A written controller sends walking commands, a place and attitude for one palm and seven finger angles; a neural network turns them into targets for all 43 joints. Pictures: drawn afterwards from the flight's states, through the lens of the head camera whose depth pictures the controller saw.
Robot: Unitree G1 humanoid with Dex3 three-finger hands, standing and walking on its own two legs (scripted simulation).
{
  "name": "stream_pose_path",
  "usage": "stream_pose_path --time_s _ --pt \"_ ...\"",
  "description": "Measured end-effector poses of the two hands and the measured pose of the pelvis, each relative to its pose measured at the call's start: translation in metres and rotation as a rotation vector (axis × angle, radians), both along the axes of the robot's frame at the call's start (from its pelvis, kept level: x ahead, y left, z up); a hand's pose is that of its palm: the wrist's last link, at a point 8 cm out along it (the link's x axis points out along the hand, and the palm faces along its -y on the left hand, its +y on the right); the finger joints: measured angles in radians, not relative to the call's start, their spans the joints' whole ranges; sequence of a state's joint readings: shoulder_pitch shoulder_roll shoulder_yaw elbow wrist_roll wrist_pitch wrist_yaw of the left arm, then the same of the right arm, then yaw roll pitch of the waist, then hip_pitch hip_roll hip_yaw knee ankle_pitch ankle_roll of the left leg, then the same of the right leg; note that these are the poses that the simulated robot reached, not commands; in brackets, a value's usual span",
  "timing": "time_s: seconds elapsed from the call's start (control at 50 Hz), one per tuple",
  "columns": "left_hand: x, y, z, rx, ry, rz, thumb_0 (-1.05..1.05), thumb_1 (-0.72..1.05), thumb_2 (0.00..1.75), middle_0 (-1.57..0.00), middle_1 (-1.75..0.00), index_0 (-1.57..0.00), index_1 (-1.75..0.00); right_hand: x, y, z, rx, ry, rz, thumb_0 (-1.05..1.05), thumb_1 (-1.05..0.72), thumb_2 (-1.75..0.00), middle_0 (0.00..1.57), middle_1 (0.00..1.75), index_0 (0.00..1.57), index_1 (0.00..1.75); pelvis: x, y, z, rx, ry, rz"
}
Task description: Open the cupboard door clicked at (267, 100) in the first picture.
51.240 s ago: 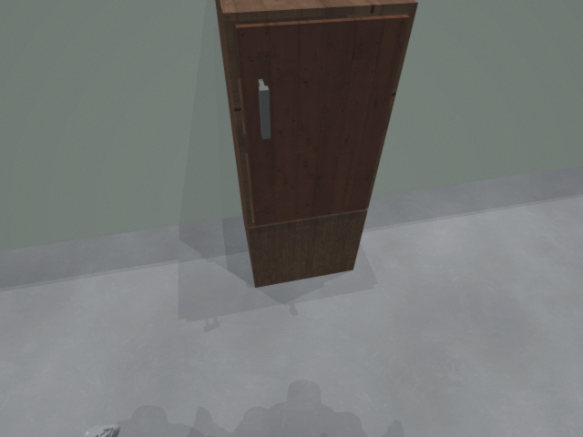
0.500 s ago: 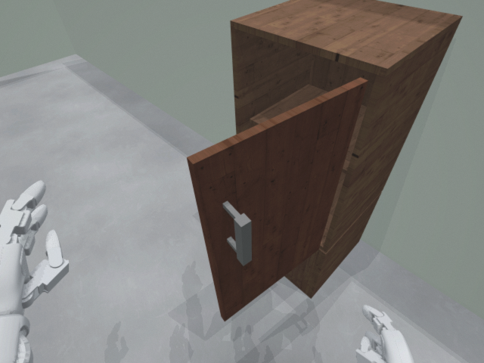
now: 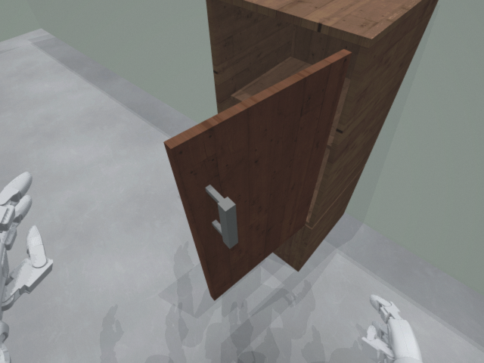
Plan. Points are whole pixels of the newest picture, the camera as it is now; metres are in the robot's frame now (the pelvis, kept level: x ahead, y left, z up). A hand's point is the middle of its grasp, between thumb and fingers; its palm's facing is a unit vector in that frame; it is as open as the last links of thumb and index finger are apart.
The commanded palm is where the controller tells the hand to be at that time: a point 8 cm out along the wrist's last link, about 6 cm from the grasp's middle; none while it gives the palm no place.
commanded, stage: step back with the hand held close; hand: left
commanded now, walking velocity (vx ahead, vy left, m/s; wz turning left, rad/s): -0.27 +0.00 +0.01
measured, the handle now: (221, 217) +0.34 +0.07 +0.05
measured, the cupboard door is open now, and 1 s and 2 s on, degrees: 82 82 82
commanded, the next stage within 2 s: stop stepping back and stand still in 0.94 s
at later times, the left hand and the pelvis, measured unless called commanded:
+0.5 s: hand out of the picture +0.11 +0.29 +0.15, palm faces +0.46 -0.74 -0.49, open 7.4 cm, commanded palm +0.04 +0.33 +0.17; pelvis -0.08 +0.02 -0.02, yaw +3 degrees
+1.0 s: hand out of the picture +0.04 +0.30 +0.17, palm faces +0.39 -0.83 -0.40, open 7.4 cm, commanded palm -0.04 +0.34 +0.17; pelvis -0.18 +0.04 +0.00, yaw -1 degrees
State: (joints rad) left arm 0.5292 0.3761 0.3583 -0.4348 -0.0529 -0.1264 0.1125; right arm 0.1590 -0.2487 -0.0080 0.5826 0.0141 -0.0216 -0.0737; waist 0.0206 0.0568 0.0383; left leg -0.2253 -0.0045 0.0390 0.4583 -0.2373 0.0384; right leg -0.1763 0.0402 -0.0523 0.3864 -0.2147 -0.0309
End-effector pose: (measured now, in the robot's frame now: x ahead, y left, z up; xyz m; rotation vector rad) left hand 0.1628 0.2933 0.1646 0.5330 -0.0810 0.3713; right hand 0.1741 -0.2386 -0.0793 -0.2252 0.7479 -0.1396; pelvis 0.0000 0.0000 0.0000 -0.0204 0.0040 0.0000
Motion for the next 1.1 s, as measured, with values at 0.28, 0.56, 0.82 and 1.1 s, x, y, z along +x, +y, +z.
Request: stream_pose_path --time_s 0.28,0.56,0.82,1.1 --pt "-0.041 0.022 0.008 0.07 -0.062 -0.044 0.02 0.89 0.9 -0.21 -0.3 -0.21 -0.3 -0.049 0.014 0.006 -0.034 -0.009 -0.045 0.01 -0.9 -0.9 0.2 0.3 0.2 0.3 -0.042 0.018 -0.008 0.002 0.002 -0.011" --pt "-0.11 0.035 0.004 0.08 -0.174 0.041 0.02 0.89 0.9 -0.21 -0.3 -0.21 -0.3 -0.1 0.034 -0.013 -0.034 0.016 0.049 0.01 -0.9 -0.9 0.2 0.3 0.2 0.3 -0.091 0.024 -0.021 -0.007 -0.017 0.06" --pt "-0.144 0.067 0.02 0.085 -0.243 0.006 0.02 0.89 0.9 -0.21 -0.3 -0.21 -0.3 -0.147 0.066 0.004 -0.054 0.014 0.039 0.01 -0.9 -0.9 0.2 0.3 0.2 0.3 -0.136 0.046 -0.008 -0.062 0.01 0.039" --pt "-0.196 0.023 0.019 0.054 -0.189 -0.145 0.02 0.89 0.9 -0.21 -0.3 -0.21 -0.3 -0.204 0.053 0.015 -0.018 -0.084 0.055 0.01 -0.9 -0.9 0.2 0.3 0.21 0.3 -0.218 0.023 -0.01 -0.024 0.094 -0.016"
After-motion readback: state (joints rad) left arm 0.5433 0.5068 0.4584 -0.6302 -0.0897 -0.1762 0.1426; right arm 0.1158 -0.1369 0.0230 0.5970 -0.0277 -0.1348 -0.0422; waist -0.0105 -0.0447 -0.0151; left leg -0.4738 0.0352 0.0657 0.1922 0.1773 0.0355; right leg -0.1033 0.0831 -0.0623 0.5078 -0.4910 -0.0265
